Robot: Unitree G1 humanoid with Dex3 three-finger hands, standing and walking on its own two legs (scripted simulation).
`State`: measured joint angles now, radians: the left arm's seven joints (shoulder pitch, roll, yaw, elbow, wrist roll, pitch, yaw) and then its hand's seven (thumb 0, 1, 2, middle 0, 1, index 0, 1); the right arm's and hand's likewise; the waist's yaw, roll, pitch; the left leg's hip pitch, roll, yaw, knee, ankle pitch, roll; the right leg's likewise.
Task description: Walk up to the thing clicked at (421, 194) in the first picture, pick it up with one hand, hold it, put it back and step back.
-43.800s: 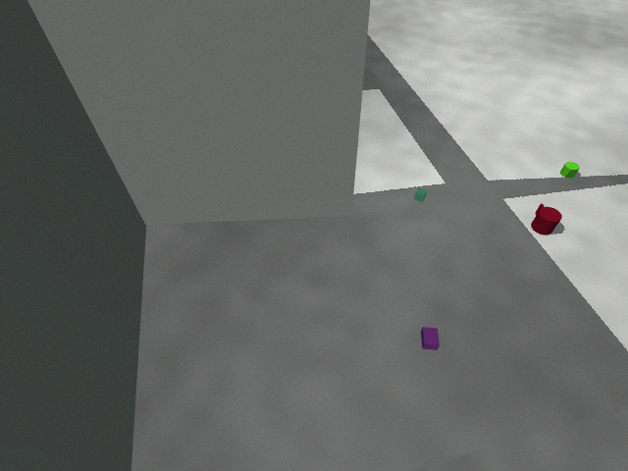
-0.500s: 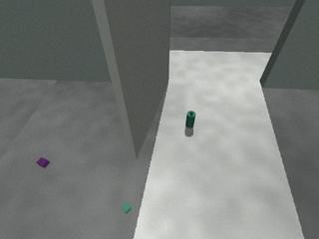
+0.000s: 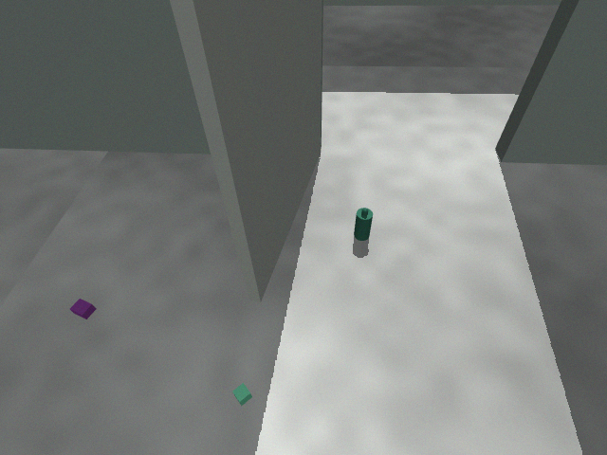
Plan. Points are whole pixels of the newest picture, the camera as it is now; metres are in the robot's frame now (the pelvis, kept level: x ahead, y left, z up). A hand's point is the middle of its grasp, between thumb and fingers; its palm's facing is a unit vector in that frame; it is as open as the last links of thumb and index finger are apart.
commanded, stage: walk up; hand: left
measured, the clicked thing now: (242, 394) +0.44 +0.23 -0.76
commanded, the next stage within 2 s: stand in 0.16 s
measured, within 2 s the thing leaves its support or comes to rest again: neither
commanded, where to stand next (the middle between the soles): +0.05 -0.01 m, yaw +0 degrees
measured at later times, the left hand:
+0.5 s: hand out of the picture +0.07 +0.24 -0.16, palm faces -0.04 -0.94 -0.34, open 7.4 cm
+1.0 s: hand out of the picture +0.06 +0.24 -0.16, palm faces -0.03 -0.94 -0.35, open 7.4 cm
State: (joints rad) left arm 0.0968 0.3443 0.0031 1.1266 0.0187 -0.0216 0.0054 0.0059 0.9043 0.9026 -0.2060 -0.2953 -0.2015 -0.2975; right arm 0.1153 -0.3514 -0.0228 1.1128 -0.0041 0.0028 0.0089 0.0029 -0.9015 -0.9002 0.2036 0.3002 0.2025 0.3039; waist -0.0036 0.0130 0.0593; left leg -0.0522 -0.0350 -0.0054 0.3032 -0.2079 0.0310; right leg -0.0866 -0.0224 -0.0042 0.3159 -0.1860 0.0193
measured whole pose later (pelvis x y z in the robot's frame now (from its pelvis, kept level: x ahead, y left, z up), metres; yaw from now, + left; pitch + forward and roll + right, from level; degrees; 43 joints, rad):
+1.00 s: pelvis +0.00 -0.01 +0.00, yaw +1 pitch -2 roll +0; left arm 0.12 0.34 -0.01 1.12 0.01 -0.02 0.00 0.01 0.90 0.90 -0.21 -0.30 -0.20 -0.30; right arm 0.12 -0.35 0.01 1.13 0.00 -0.01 0.00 0.00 -0.90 -0.90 0.20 0.30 0.20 0.30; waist 0.00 0.01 0.05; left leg -0.07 -0.03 -0.02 0.30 -0.19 0.02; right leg -0.10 -0.01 -0.02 0.30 -0.17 0.01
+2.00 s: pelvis -0.20 +0.01 -0.03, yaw -3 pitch -1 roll +0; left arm 0.14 0.41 0.09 0.84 0.04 0.07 0.00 0.01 0.90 0.90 -0.21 -0.30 -0.20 -0.30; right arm 0.15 -0.38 -0.05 0.84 -0.02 0.03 -0.03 0.00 -0.90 -0.90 0.21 0.30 0.21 0.30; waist 0.00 -0.01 0.21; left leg -0.39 0.07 0.03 0.71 -0.30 -0.01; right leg -0.27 0.03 0.06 0.73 -0.44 0.00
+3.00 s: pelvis -0.35 -0.01 -0.02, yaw -1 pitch -3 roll +0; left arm 0.20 0.38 0.05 0.99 0.01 -0.01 0.00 0.01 0.90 0.90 -0.21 -0.30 -0.20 -0.30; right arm 0.20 -0.34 -0.03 0.98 -0.02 -0.01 0.02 0.00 -0.90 -0.90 0.20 0.30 0.20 0.30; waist 0.02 -0.01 0.07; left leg -0.23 -0.01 -0.03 0.55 -0.27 0.01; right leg -0.18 -0.02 0.02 0.56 -0.33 0.00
